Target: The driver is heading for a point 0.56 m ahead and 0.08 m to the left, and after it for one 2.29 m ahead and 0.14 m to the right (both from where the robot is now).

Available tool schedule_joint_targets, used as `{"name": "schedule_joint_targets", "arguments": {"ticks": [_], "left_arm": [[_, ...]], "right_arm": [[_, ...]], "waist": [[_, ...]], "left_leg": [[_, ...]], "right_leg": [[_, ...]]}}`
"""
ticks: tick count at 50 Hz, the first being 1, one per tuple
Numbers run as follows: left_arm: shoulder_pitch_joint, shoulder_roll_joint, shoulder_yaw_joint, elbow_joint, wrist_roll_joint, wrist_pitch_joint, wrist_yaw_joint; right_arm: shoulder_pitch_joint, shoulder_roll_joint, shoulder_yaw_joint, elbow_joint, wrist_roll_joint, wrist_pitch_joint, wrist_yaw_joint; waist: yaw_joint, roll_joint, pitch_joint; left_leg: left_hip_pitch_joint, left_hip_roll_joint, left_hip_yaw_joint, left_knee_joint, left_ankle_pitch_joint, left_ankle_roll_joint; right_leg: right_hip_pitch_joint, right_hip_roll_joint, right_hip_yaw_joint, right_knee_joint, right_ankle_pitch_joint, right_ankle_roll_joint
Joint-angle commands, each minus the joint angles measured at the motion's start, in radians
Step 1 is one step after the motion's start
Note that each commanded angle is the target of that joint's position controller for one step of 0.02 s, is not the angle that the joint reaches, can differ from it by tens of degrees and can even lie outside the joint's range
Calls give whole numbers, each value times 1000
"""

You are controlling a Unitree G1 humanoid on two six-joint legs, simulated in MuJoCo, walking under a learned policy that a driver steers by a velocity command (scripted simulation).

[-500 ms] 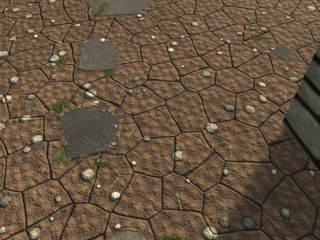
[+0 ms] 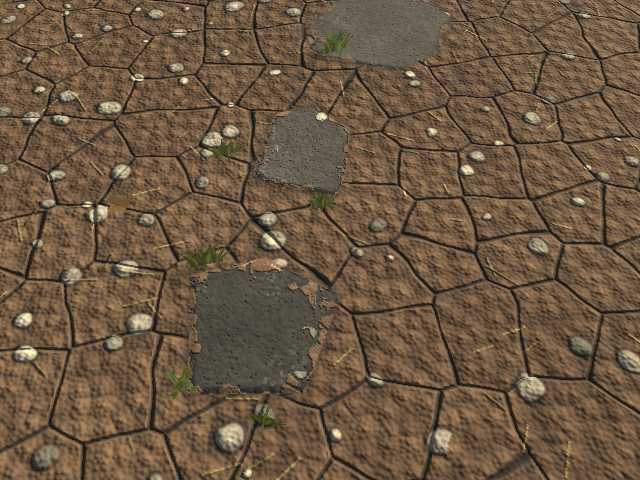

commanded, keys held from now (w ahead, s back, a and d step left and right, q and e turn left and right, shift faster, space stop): w+q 0.40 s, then w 0.18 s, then w+e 0.42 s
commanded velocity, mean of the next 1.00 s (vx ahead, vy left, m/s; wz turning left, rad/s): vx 0.50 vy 0.00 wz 0.21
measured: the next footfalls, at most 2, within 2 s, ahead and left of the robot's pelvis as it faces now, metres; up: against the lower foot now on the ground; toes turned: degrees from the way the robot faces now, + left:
right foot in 0.44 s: +0.45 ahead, -0.09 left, +0.00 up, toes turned +18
left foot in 0.90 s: +0.61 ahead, +0.22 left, +0.00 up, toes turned +11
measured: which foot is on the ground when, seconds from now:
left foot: down 0.00-0.46, up 0.48-0.88, down 0.90-1.00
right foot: up 0.00-0.42, down 0.44-0.90, up 0.92-1.00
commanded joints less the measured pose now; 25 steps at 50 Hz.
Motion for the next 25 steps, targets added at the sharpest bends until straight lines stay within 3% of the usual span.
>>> {"name": "schedule_joint_targets", "arguments": {"ticks": [1, 2, 3, 5, 8, 11, 13, 15, 18, 20, 21, 22, 23, 24, 25], "left_arm": [[-51, 134, 12, -137, -33, -90, -29], [-105, 134, 9, -157, -44, -105, -31], [-128, 127, 13, -155, -21, -107, -23], [-96, 134, 25, -157, 2, -84, -17], [-112, 97, 21, -175, 12, -58, -12], [-229, 65, 10, -216, 12, -58, -12], [-297, 53, 4, -238, 2, -64, -19], [-346, 65, 7, -261, -9, -69, -26], [-353, 104, 19, -275, -13, -81, -37], [-298, 127, 30, -265, -14, -91, -40], [-208, 142, 41, -239, -9, -95, -36], [-87, 176, 53, -220, 10, -101, -32], [47, 254, 73, -203, 28, -97, -27], [110, 250, 80, -154, 1, -83, -39], [62, 156, 55, -175, -18, -80, -41]], "right_arm": [[332, -208, -64, 2, -4, -4, -19], [276, -177, -56, -8, -6, -8, -22], [210, -148, -46, -22, -8, -8, -21], [139, -119, -36, -54, -20, -9, -26], [154, -150, -46, -57, -11, -12, -43], [202, -173, -54, -45, -2, -6, -60], [232, -174, -55, -38, 0, 1, -65], [266, -175, -56, -24, 4, 6, -67], [285, -162, -55, -16, 6, 16, -74], [269, -163, -57, -22, 1, 23, -77], [257, -142, -49, -27, -3, 24, -75], [259, -91, -29, -37, -11, 21, -70], [362, -32, -10, -50, -8, 13, -69], [443, -43, -3, -47, 13, 4, -68], [376, -136, -22, -33, 19, 2, -68]], "waist": [[-153, 142, -325], [-131, 71, -217], [-90, -16, -129], [-25, 36, -90], [-13, 36, -66], [-54, 46, -45], [-85, 66, -41], [-103, 77, -36], [-93, 90, -38], [-57, 119, -48], [-11, 118, -88], [41, 79, -201], [37, -115, -354], [20, -352, -387], [43, -203, -248]], "left_leg": [[886, 337, -755, -316, -170, 280], [744, 298, -615, -321, -106, 242], [584, 254, -506, -342, -6, 210], [401, 210, -428, -385, 145, 211], [298, 170, -337, -414, 240, 210], [261, 118, -280, -406, 203, 165], [246, 102, -278, -396, 131, 137], [268, 119, -321, -378, 83, 126], [371, 157, -412, -292, 52, 111], [405, 170, -458, -224, 98, 95], [404, 140, -437, -152, 158, 75], [345, 90, -381, 36, 155, 45], [73, -37, -259, 362, -84, -26], [-170, -66, -214, 590, -455, -57], [-253, -8, -252, 672, -396, -60]], "right_leg": [[-747, 41, 231, 630, -55, -28], [-750, -5, 214, 567, 35, -46], [-704, -41, 200, 470, 97, -45], [-573, -76, 208, 366, 147, -20], [-550, -63, 176, 219, 232, 30], [-522, -25, 168, -26, 437, 53], [-465, 10, 162, -159, 548, 53], [-438, 28, 173, -221, 582, 47], [-428, 33, 211, -291, 510, 23], [-362, 35, 204, -311, 419, -8], [-248, 36, 179, -349, 430, -36], [-32, -53, 244, -322, 422, -90], [327, -259, 565, -327, 329, -217], [432, -382, 928, -443, 90, -317], [333, -345, 864, -478, -52, -278]]}}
